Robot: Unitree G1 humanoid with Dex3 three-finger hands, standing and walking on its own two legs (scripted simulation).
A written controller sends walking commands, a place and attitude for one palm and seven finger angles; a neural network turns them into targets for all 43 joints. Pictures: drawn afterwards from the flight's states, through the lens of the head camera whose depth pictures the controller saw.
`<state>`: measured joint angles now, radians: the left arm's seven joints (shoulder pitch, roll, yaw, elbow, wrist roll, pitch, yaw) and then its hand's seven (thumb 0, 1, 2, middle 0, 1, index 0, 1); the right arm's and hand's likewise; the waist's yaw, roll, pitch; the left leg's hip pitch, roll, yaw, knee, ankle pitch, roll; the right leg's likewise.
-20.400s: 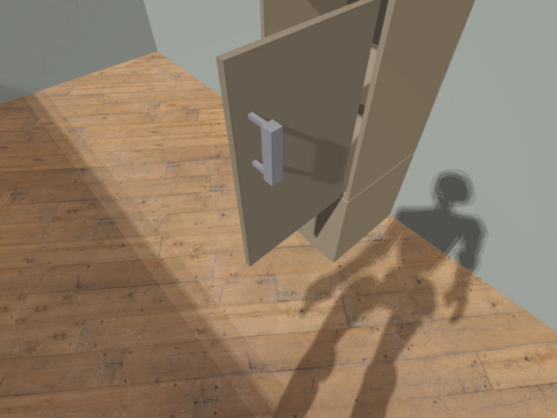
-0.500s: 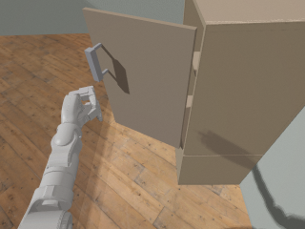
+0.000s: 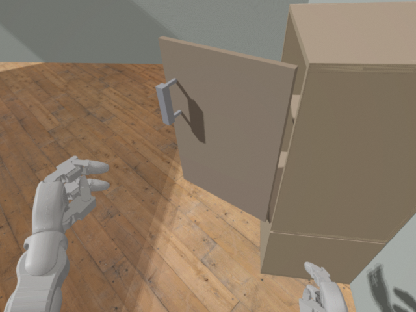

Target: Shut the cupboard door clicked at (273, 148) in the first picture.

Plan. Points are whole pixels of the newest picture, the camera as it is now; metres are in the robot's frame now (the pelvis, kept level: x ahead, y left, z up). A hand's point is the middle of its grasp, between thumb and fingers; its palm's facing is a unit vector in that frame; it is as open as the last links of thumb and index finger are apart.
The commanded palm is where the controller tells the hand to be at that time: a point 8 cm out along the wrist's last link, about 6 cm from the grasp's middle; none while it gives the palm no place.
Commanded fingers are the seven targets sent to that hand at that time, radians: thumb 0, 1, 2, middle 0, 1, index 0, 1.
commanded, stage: draw the hand back to the body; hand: left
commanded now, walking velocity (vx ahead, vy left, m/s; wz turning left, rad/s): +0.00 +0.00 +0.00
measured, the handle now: (170, 101) +0.68 +0.20 +0.07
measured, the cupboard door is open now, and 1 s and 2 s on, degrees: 63 63 63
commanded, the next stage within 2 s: step back with the hand held close in 0.62 s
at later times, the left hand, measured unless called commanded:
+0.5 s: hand (44, 227) +0.19 +0.27 +0.15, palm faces +0.48 -0.78 -0.39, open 7.3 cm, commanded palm +0.14 +0.31 +0.17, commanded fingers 0.00 0.90 0.90 -0.20 -0.30 -0.20 -0.30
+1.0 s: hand (42, 222) +0.20 +0.28 +0.15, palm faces +0.39 -0.78 -0.49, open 7.4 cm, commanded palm +0.14 +0.32 +0.17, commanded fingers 0.00 0.90 0.90 -0.20 -0.30 -0.20 -0.30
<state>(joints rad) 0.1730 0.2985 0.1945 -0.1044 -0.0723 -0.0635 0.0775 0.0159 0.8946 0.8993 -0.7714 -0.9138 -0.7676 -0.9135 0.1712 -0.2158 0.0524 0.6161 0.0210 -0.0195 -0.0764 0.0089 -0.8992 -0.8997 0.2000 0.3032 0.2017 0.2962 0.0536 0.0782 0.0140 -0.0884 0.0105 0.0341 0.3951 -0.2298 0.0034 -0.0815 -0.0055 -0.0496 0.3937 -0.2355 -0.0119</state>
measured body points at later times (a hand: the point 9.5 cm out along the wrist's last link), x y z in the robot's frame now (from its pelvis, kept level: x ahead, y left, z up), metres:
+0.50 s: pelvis +0.01 +0.00 +0.00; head -0.02 -0.03 +0.45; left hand +0.16 +0.31 +0.17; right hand +0.20 -0.22 -0.09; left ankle +0.00 +0.12 -0.74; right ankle -0.01 -0.11 -0.74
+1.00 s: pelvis +0.00 +0.02 +0.00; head +0.00 +0.00 +0.44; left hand +0.17 +0.32 +0.17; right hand +0.17 -0.23 -0.10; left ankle +0.00 +0.12 -0.74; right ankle -0.01 -0.11 -0.74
